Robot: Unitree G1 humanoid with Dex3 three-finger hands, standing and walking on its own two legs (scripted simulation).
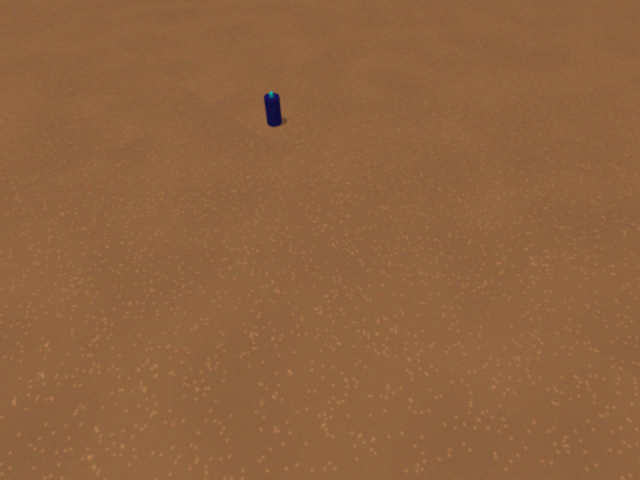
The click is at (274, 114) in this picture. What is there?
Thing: necked bottle
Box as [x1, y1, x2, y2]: [264, 91, 281, 126]
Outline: 270,91 264,96 267,123 271,126 276,126 281,123 279,99 276,93
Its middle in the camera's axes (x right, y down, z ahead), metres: -0.26 -0.75 +2.17
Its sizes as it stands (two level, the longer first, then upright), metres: 0.084 0.084 0.193
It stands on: the floor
